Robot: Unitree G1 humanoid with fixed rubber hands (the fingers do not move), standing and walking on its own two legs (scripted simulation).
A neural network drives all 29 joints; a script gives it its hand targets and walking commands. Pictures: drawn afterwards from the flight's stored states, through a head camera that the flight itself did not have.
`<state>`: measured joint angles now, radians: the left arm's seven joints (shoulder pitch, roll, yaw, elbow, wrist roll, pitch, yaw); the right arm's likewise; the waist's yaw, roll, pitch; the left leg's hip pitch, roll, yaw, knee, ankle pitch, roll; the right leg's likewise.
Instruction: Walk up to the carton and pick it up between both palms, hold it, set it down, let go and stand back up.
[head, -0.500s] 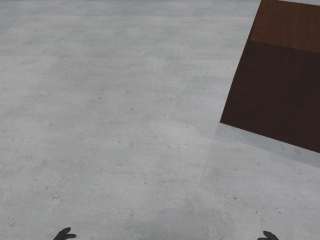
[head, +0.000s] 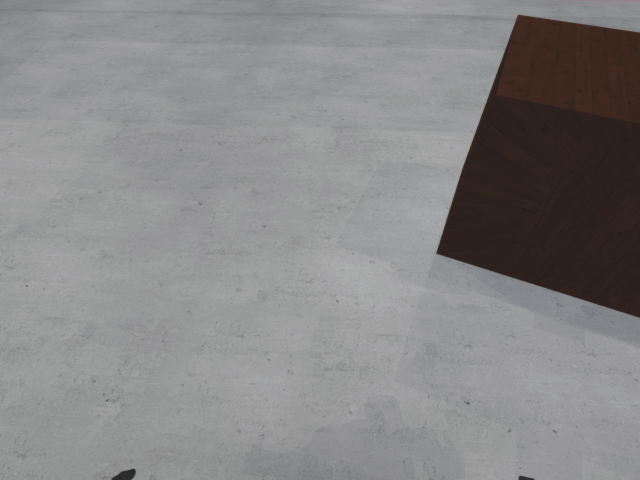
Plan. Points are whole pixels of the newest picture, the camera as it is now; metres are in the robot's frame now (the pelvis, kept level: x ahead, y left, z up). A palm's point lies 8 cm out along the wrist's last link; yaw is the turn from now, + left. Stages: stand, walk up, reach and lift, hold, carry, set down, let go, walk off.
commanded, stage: stand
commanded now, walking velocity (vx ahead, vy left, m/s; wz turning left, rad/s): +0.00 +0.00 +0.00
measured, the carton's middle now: out of the picture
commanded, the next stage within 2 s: walk up in 0.56 s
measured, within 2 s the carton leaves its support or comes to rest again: neither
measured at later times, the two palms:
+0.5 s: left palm out of the picture +0.06 +0.30 -0.12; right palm out of the picture +0.09 -0.28 -0.12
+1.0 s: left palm (122, 479) +0.14 +0.27 -0.11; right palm out of the picture +0.02 -0.39 -0.11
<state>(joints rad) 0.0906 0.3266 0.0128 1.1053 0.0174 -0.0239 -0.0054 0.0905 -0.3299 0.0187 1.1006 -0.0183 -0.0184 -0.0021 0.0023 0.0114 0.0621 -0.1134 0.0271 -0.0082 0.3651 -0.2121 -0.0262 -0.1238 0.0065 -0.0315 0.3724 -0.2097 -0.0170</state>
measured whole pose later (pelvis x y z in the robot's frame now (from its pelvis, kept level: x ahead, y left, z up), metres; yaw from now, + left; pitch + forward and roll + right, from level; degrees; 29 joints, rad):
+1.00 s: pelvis +0.01 -0.04 -0.02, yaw -10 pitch -1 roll +2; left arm 0.17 0.43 0.14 0.88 0.06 0.08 -0.14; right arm 0.22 -0.43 -0.10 0.92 -0.04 -0.08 -0.06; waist 0.02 -0.04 0.10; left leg -0.15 0.11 0.14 0.53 -0.34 -0.06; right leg -0.44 -0.09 0.05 0.82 -0.41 -0.01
